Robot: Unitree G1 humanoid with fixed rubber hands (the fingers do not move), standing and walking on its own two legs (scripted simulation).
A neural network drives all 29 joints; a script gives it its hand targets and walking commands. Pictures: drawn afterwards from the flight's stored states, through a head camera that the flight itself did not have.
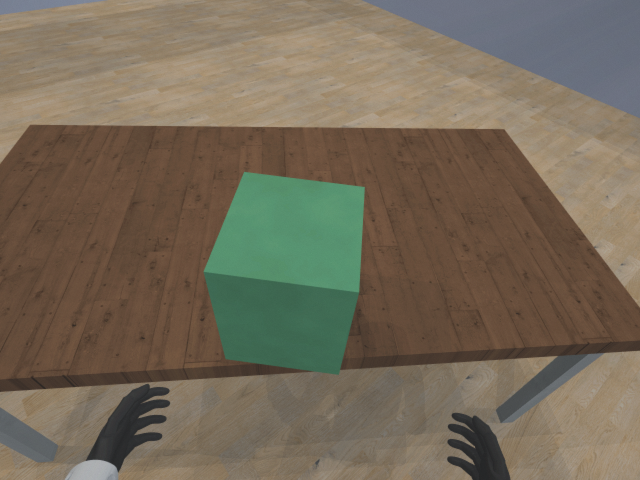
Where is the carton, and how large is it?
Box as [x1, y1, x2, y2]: [204, 172, 364, 374]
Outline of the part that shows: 244,172 204,269 204,275 225,358 338,374 358,294 364,187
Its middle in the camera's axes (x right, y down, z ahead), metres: -0.05 +0.06 +0.65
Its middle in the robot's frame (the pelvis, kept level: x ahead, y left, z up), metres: +0.44 +0.06 -0.05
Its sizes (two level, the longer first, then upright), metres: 0.210 0.200 0.250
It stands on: a table, 0.60 m high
